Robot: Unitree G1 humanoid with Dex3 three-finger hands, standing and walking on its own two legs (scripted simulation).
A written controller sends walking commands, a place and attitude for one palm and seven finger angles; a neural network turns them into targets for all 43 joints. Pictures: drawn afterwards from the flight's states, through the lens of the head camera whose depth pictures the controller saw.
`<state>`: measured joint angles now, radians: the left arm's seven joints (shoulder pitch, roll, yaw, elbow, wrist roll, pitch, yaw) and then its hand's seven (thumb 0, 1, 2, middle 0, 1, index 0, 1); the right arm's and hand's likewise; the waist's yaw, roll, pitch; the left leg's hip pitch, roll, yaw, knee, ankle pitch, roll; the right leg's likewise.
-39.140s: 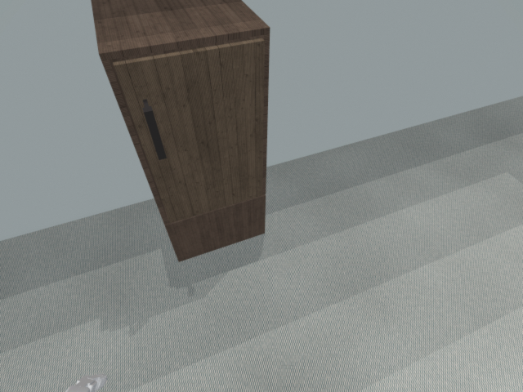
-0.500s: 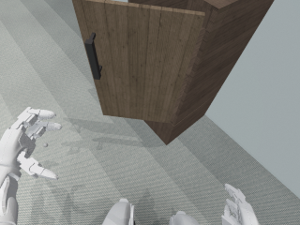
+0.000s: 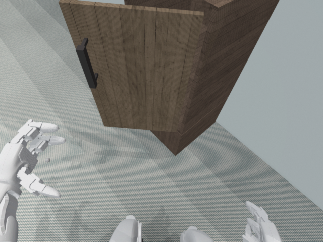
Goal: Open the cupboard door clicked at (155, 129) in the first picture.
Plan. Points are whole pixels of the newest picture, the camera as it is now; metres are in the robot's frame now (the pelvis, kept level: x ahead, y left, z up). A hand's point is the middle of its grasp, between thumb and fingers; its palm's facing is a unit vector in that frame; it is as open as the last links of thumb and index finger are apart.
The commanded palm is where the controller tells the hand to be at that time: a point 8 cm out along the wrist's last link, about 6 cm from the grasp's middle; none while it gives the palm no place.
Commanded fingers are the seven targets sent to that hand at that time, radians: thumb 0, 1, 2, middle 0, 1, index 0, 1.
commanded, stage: move the hooked fingers beside the handle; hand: left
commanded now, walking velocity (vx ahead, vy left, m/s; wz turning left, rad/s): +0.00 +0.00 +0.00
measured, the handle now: (89, 64) +0.60 +0.26 +0.03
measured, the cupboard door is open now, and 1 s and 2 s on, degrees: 44 44 44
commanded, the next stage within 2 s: none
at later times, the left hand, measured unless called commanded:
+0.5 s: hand (54, 131) +0.35 +0.28 +0.05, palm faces -0.03 -1.00 -0.04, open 14.0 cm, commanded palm +0.33 +0.33 +0.05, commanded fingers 0.00 -0.50 0.30 -0.30 -1.20 -0.30 -1.20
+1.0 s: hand (52, 106) +0.43 +0.31 +0.04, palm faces -0.03 -1.00 -0.03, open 14.0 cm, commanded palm +0.42 +0.34 +0.04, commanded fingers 0.00 -0.50 0.30 -0.30 -1.20 -0.30 -1.20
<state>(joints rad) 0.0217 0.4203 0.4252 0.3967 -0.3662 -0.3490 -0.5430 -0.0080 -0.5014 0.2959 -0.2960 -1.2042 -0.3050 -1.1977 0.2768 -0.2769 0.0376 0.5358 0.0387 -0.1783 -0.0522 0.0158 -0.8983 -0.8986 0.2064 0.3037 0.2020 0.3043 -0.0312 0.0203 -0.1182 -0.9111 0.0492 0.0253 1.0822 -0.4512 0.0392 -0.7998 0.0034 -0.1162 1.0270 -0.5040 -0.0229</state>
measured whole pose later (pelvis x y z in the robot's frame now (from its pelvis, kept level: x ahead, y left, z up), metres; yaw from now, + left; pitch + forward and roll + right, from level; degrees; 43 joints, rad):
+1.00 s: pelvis -0.01 +0.01 -0.02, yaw -2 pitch +22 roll -5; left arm -0.65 0.69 0.56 1.05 -0.21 -0.39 -0.62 -0.01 -0.50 0.30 -0.29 -1.20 -0.30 -1.20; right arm 0.34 -0.30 0.05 0.61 0.03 -0.06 -0.05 0.01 -0.90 -0.90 0.21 0.30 0.20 0.30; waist -0.11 0.01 -0.12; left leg -1.11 0.07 0.03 1.19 -0.47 0.06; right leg -0.99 0.02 -0.11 1.11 -0.51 -0.01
